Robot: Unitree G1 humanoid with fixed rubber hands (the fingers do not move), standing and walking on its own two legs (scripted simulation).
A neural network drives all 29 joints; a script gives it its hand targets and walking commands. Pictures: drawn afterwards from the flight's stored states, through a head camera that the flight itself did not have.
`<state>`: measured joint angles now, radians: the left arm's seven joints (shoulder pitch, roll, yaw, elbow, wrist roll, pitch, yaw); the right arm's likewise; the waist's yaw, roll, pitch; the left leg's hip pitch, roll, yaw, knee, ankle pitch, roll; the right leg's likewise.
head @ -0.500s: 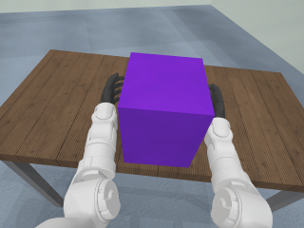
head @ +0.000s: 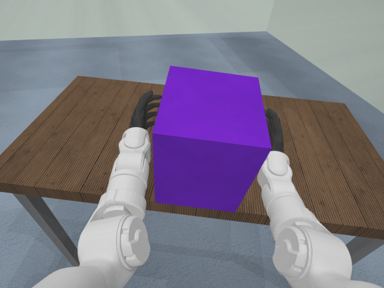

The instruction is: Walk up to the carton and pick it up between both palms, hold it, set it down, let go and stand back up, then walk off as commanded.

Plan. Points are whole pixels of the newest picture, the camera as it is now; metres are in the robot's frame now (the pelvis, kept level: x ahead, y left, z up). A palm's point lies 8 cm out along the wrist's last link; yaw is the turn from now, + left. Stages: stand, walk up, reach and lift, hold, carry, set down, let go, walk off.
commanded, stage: reach and lift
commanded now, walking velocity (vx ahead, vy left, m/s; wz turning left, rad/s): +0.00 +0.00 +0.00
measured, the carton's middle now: (204, 142) +0.41 -0.01 +0.10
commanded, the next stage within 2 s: none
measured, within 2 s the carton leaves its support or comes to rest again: neither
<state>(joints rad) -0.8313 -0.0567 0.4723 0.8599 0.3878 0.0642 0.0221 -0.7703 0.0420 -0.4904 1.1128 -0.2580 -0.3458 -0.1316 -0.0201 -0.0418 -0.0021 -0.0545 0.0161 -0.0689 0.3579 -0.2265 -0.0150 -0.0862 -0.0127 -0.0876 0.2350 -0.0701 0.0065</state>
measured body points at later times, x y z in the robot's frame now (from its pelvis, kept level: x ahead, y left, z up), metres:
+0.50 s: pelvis +0.01 +0.00 +0.00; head -0.02 +0.02 +0.45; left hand +0.44 +0.13 +0.18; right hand +0.42 -0.16 +0.17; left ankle -0.01 +0.13 -0.75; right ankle +0.04 -0.13 -0.75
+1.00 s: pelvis +0.01 +0.02 +0.00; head -0.05 +0.07 +0.44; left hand +0.41 +0.15 +0.20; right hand +0.39 -0.14 +0.20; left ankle -0.01 +0.13 -0.75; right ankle +0.04 -0.13 -0.75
